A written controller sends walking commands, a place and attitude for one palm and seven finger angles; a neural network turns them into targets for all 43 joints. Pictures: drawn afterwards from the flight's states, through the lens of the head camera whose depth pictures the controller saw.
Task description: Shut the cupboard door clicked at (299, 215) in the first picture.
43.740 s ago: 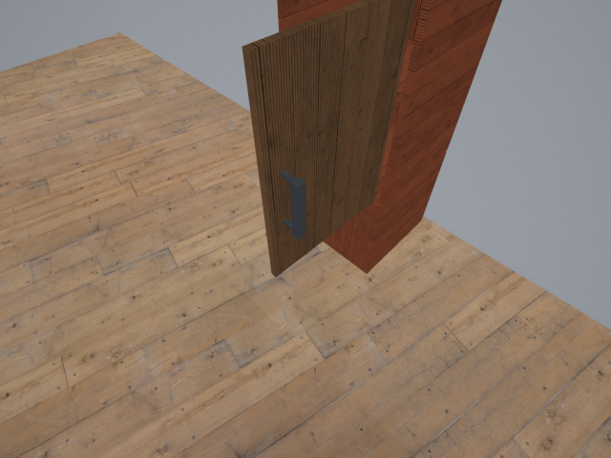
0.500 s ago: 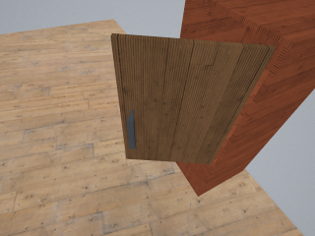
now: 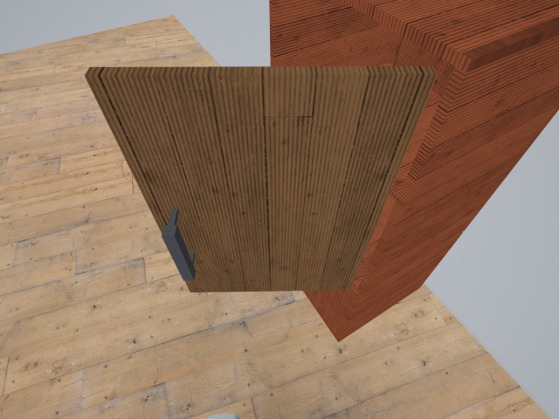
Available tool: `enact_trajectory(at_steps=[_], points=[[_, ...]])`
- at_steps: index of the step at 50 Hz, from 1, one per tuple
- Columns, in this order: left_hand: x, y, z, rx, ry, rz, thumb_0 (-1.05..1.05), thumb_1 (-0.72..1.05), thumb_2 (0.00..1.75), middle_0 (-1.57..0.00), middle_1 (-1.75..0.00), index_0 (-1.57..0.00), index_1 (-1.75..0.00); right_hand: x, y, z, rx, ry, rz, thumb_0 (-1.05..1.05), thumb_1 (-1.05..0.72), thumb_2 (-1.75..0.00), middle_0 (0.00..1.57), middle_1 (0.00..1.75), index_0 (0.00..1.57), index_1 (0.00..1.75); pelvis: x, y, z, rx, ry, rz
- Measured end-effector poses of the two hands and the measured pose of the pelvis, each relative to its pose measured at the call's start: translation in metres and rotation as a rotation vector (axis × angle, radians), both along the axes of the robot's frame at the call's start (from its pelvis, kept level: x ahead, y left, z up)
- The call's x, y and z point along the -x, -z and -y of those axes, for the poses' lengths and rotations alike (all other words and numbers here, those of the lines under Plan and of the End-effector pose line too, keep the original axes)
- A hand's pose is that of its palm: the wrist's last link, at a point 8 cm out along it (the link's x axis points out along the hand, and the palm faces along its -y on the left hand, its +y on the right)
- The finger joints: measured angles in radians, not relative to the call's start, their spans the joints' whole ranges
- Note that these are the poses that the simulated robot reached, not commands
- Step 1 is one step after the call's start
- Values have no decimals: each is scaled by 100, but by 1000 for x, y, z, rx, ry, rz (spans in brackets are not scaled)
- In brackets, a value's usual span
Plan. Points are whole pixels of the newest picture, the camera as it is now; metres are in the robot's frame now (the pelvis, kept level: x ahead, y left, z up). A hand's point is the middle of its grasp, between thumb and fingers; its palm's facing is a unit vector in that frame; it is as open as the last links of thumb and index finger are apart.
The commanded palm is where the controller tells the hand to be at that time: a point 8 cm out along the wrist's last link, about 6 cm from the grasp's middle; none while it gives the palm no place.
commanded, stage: come to a stop and stand still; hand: left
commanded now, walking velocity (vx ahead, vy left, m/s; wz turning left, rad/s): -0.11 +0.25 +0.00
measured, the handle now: (182, 246) +0.41 +0.20 -0.07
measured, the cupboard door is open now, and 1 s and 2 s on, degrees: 60 60 60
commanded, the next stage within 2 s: look again from close up in 1.80 s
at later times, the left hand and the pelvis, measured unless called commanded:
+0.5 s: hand out of the picture +0.01 +0.19 -0.17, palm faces +0.01 -0.97 -0.22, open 7.3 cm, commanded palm none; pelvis -0.01 +0.01 +0.01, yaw -1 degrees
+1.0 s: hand out of the picture -0.04 +0.17 -0.16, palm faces -0.02 -0.98 -0.20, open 7.3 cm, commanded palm none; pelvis -0.03 +0.00 +0.01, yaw +0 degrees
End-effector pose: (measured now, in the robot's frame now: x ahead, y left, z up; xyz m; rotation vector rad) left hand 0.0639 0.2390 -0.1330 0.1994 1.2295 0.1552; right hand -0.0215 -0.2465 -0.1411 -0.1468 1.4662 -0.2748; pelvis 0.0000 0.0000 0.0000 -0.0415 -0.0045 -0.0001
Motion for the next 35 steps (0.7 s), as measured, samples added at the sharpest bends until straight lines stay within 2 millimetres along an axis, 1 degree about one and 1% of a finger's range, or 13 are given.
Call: enact_trajectory(at_steps=[2,5,7,10,11,14,18,22,27,31,35], points=[[-1,4,9,20,2,-4,0,92,90,-20,-30,-20,-30,-14,-4,3,10,-11,34,0,-91,-90,20,30,20,30,-2,-1,0,-2,-2,1],[-3,13,16,59,-12,-4,0,92,90,-20,-30,-20,-30,-33,-8,1,24,-34,87,0,-91,-90,20,30,20,30,-4,2,-2,0,-6,7],[-3,17,13,67,-33,-3,0,93,90,-21,-30,-20,-30,-42,-12,-6,22,-48,111,0,-91,-90,20,30,20,30,-5,1,-3,-18,2,18],[-2,14,10,66,-42,-14,0,94,90,-21,-30,-20,-30,-54,-16,-17,1,-76,139,0,-91,-90,20,30,20,30,-5,-3,-4,-28,7,20],[0,13,9,63,-44,-19,0,94,90,-21,-30,-20,-30,-59,-16,-21,-7,-84,147,0,-91,-90,20,30,20,30,-5,-4,-5,-30,6,19],[9,7,7,48,-50,-28,0,93,90,-21,-30,-20,-30,-70,-14,-21,-14,-102,166,1,-94,-90,20,30,20,30,-4,-6,-5,-38,2,13],[29,3,8,33,-33,-66,0,92,90,-20,-30,-20,-30,-82,-13,-23,-36,-94,209,1,-94,-90,20,30,21,30,1,-8,-6,-34,11,14],[50,2,6,21,-21,-99,0,92,90,-20,-30,-20,-30,-83,-17,-28,-50,-98,255,1,-93,-90,20,30,20,30,7,-10,-8,-29,15,14],[67,-1,-2,5,-25,-78,0,91,90,-21,-30,-20,-30,-76,-14,-31,-53,-128,308,0,-92,-90,20,30,20,30,15,-7,-13,-24,9,37],[77,-7,-7,-5,-16,-73,0,91,90,-21,-30,-20,-30,-64,-12,-31,-63,-130,310,0,-93,-90,20,30,20,30,23,-8,-15,-31,12,42],[88,-10,-7,-9,-10,-89,0,91,90,-20,-30,-20,-30,-44,-11,-29,-70,-131,272,0,-93,-90,20,30,20,30,29,-10,-14,-40,7,31]])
